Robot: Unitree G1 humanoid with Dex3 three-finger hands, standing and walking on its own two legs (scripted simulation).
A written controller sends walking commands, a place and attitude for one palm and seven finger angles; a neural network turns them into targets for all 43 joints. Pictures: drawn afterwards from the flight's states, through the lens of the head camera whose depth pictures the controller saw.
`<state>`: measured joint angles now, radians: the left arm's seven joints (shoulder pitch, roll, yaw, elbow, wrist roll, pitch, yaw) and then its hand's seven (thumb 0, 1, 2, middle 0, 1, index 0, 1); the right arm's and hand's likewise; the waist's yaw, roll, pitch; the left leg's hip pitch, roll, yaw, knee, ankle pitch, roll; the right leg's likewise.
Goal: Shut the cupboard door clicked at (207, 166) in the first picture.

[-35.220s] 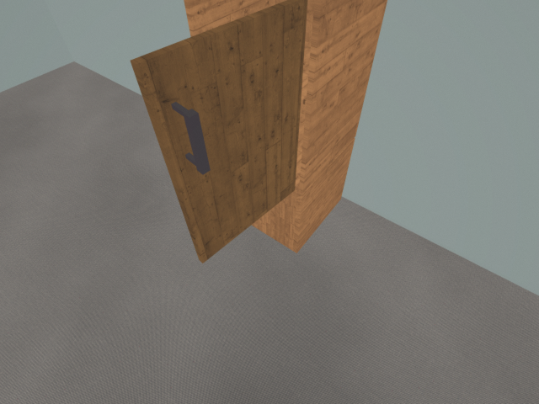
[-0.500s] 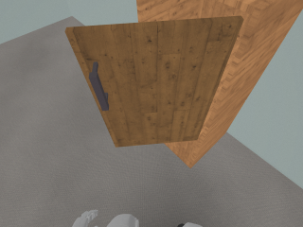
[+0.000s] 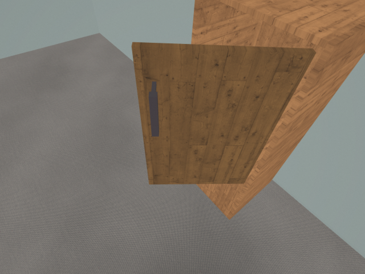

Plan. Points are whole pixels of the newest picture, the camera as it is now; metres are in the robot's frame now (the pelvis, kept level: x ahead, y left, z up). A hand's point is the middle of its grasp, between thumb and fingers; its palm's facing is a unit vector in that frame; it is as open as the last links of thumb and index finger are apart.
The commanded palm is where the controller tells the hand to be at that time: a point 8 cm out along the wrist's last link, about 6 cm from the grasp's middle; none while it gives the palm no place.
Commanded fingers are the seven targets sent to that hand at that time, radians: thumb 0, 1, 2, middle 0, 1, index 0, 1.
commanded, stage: come to a stop and stand still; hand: left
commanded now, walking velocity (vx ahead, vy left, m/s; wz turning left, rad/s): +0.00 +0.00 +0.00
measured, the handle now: (154, 110) +0.47 +0.11 +0.09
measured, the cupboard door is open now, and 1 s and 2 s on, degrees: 53 53 53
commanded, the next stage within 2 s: look again from close up in 0.48 s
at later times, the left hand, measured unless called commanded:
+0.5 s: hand out of the picture -0.02 +0.13 -0.18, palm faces +0.02 -0.99 -0.15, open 7.3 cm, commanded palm none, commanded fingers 0.00 0.90 0.90 -0.20 -0.30 -0.20 -0.30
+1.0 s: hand out of the picture +0.05 +0.23 -0.16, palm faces +0.04 -0.95 -0.31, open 7.4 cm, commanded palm none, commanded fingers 0.00 0.90 0.90 -0.20 -0.30 -0.20 -0.30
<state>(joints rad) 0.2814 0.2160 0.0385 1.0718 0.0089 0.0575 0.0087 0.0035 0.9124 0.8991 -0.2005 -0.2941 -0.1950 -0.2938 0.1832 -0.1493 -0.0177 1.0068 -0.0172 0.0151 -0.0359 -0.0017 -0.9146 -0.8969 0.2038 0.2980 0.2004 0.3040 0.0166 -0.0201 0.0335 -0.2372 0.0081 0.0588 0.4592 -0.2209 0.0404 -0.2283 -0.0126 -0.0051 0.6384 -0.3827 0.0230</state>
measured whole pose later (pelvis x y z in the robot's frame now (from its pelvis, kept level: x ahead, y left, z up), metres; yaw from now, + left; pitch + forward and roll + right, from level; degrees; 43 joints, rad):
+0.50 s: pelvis -0.01 -0.03 +0.00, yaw +0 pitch -1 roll +0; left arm 0.28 0.13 0.00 1.15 0.00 0.00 0.03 0.01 0.92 0.90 -0.20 -0.29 -0.20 -0.29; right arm 0.36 -0.12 -0.01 1.18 -0.01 0.02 -0.03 0.00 -0.91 -0.90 0.20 0.30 0.19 0.30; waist -0.02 -0.01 0.04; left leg -0.21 0.03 0.05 0.39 -0.17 -0.01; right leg -0.10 0.02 -0.01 0.39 -0.27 -0.02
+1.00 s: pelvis -0.02 +0.00 -0.01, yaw +1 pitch -2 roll +0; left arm 0.23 0.30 0.01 0.97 0.02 -0.01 0.02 0.00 0.91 0.90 -0.20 -0.29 -0.20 -0.29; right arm 0.10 -0.29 -0.03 0.99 -0.02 -0.02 -0.01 0.00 -0.91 -0.90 0.20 0.30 0.20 0.30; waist 0.02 0.00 -0.01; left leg -0.25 0.00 0.06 0.52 -0.23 0.03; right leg -0.13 -0.02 -0.01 0.49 -0.32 0.02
